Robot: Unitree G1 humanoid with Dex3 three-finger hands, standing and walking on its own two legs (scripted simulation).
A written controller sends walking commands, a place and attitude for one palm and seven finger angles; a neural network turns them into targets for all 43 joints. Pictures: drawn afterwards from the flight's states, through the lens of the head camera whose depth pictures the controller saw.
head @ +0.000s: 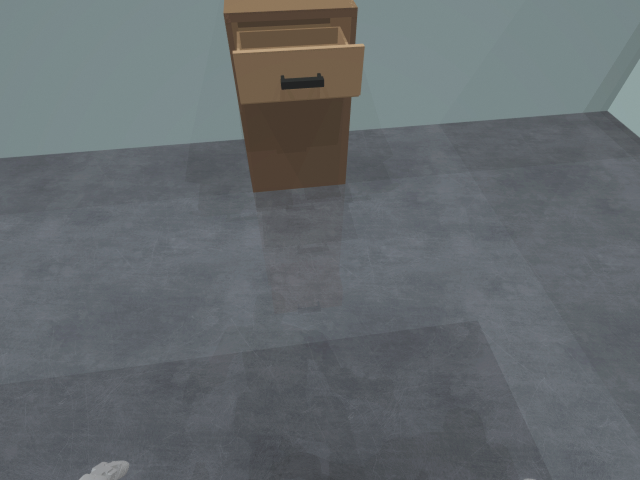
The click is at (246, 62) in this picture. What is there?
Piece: drawer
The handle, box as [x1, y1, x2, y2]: [281, 73, 323, 89]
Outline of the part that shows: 323,78 320,75 320,73 317,73 316,77 285,79 283,75 281,75 281,88 284,89 323,86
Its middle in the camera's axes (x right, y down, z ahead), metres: -0.06 -0.49 +1.20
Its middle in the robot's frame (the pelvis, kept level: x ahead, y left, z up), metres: +1.22 +0.12 -0.10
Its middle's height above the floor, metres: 0.67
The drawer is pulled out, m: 0.23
